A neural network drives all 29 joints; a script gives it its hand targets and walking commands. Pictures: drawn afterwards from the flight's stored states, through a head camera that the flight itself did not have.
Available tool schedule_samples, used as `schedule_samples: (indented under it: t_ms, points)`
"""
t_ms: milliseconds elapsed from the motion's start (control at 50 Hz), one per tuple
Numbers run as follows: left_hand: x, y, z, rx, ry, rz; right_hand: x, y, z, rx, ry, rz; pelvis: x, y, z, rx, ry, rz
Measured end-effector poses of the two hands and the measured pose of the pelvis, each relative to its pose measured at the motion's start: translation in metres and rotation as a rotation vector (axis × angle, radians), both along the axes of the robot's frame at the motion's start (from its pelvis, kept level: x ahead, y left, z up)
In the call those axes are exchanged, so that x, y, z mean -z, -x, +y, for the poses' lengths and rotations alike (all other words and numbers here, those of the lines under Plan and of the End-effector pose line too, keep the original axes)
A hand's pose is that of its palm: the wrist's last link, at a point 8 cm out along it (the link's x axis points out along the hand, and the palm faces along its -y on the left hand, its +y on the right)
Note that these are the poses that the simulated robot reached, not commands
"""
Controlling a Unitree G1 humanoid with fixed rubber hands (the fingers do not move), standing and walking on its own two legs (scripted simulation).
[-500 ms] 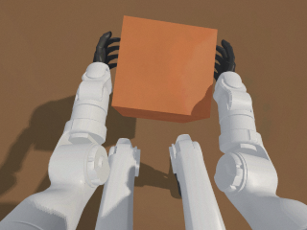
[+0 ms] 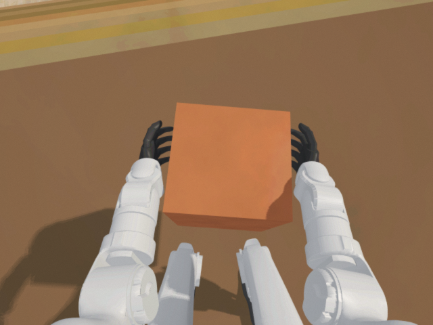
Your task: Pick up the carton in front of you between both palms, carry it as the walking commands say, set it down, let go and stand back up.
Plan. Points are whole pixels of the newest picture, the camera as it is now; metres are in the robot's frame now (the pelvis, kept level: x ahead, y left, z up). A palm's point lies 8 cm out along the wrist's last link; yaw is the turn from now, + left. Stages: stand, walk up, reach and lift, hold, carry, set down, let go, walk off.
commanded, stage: reach and lift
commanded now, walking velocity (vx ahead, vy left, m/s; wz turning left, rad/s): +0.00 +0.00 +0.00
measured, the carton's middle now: (225, 177) +0.40 -0.02 -0.12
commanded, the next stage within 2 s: hold in 1.78 s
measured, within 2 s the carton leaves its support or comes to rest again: neither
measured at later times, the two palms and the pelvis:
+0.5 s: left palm (117, 148) +0.37 +0.14 +0.10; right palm (342, 143) +0.36 -0.16 +0.11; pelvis +0.06 +0.00 +0.13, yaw +0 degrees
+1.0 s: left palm (80, 141) +0.34 +0.14 +0.19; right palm (380, 129) +0.34 -0.16 +0.19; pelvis +0.05 -0.01 +0.17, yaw +0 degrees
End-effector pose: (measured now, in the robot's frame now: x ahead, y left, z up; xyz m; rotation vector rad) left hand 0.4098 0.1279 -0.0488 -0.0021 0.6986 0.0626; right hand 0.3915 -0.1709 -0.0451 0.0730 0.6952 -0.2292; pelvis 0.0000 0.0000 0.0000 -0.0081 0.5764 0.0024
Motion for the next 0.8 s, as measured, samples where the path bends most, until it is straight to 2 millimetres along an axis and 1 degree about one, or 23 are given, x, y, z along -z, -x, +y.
schedule_samples:
  t_ms: [260, 500, 660, 740, 800]
  points:
    - [-0.082, 0.022, 0.005, -0.026, -0.003, -0.008, -0.082, 0.015, 0.005, -0.026, 0.004, -0.008, -0.074, -0.029, -0.001, 0.000, -0.003, -0.147]
    - [-0.154, 0.042, 0.009, -0.050, -0.004, -0.012, -0.154, 0.028, 0.008, -0.051, 0.008, -0.011, -0.132, -0.055, -0.003, 0.001, -0.007, -0.322]
    - [-0.202, 0.055, 0.012, -0.060, -0.010, -0.019, -0.201, 0.036, 0.011, -0.072, 0.015, -0.017, -0.160, -0.066, -0.004, 0.001, -0.007, -0.462]
    - [-0.223, 0.062, 0.014, -0.062, -0.015, -0.029, -0.222, 0.041, 0.012, -0.084, 0.021, -0.028, -0.168, -0.067, -0.005, 0.002, -0.008, -0.530]
    - [-0.235, 0.065, 0.014, -0.057, -0.026, -0.029, -0.234, 0.044, 0.013, -0.095, 0.031, -0.027, -0.171, -0.065, -0.006, 0.003, -0.008, -0.575]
